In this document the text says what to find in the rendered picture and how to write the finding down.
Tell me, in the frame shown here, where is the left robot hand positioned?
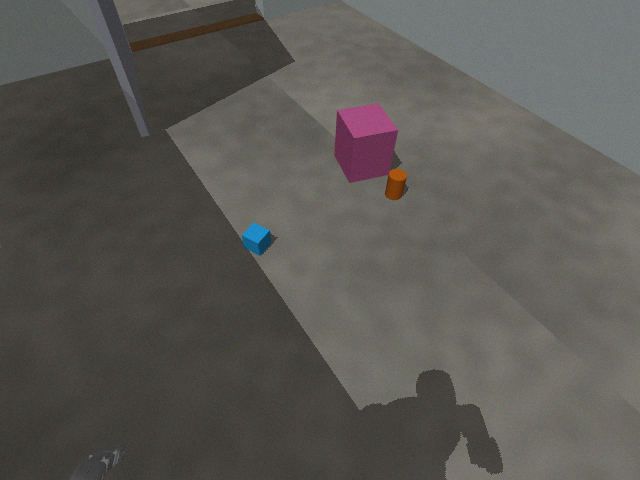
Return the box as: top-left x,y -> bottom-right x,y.
69,445 -> 127,480

